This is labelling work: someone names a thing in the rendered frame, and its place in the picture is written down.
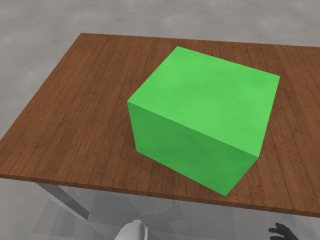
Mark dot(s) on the right robot hand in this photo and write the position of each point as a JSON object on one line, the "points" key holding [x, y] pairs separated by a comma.
{"points": [[282, 230]]}

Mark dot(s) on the table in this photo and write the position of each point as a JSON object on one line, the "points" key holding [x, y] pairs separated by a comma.
{"points": [[76, 130]]}

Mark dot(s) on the carton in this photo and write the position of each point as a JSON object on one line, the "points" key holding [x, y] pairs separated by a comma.
{"points": [[202, 116]]}

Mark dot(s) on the left robot thigh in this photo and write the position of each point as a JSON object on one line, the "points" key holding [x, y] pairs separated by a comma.
{"points": [[133, 231]]}

